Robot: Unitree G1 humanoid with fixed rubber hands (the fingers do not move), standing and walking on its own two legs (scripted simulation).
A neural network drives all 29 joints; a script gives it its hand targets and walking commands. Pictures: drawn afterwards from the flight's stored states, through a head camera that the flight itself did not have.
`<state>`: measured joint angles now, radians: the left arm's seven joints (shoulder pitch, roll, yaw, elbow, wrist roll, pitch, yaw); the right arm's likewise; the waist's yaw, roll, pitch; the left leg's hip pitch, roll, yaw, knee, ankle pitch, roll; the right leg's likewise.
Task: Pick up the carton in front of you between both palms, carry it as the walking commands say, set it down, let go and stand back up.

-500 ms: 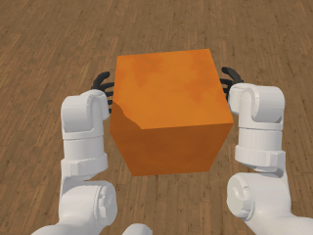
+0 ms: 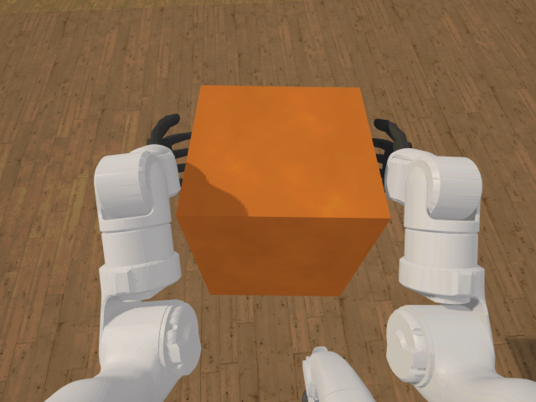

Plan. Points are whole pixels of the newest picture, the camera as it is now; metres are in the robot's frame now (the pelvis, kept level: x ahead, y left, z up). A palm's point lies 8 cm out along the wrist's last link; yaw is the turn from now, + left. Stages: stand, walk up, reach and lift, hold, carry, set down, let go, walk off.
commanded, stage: carry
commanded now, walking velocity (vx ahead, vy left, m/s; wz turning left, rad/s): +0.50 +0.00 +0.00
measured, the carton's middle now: (277, 201) +0.39 -0.03 +0.07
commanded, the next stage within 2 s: none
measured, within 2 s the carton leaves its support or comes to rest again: neither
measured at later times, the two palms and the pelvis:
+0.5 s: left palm (135, 23) +0.68 +0.17 +0.20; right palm (312, 5) +0.71 -0.13 +0.20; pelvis +0.31 -0.02 +0.02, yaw +1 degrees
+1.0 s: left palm out of the picture +0.84 +0.14 +0.22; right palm out of the picture +0.84 -0.16 +0.22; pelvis +0.46 -0.02 +0.05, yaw +1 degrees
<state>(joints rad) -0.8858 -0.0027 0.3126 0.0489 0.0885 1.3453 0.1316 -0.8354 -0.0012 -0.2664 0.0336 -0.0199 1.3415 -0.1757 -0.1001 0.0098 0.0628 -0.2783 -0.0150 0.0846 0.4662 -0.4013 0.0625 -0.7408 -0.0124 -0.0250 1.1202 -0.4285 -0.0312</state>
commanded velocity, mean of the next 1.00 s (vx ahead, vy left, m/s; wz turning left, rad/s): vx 0.15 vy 0.00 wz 0.00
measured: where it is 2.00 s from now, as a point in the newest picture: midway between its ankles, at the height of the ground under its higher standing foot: (265, 311)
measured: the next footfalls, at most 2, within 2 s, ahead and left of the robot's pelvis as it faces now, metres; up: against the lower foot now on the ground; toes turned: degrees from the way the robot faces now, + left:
right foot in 0.12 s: +0.27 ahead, -0.12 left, +0.03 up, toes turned -4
left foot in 0.50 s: +0.49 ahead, +0.08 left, +0.06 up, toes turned +7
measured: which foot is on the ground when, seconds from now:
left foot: down 0.00-0.16, up 0.18-0.48, down 0.50-1.00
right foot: up 0.00-0.10, down 0.12-0.52, up 0.54-0.78, down 0.80-1.00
